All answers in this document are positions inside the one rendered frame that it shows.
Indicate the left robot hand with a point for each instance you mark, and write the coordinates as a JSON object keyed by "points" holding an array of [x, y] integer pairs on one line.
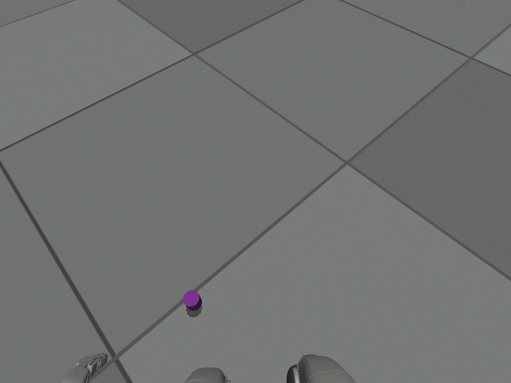
{"points": [[85, 369]]}

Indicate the tin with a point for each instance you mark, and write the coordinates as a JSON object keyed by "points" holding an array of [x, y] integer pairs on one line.
{"points": [[192, 300]]}

